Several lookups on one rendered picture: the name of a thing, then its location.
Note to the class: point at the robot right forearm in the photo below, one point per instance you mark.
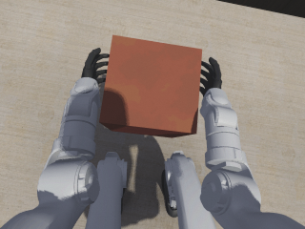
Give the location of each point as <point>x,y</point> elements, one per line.
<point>222,135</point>

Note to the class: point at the robot right thigh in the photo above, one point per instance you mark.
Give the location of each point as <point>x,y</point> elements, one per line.
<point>181,176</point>

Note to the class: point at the right robot upper arm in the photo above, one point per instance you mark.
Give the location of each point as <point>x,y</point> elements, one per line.
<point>234,201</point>

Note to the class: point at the robot left forearm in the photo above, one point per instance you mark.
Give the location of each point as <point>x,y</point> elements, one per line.
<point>77,129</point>

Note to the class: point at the left robot hand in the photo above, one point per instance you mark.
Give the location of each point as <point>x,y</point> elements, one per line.
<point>90,68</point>

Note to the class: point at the robot right foot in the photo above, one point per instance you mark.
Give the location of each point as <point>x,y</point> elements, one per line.
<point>172,211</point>

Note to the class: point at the left robot upper arm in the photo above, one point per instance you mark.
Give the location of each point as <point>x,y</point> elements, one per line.
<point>65,189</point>

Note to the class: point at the right robot hand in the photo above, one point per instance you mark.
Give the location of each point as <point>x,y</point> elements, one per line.
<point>213,76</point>

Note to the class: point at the carton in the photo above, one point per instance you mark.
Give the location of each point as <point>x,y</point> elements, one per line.
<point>151,88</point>

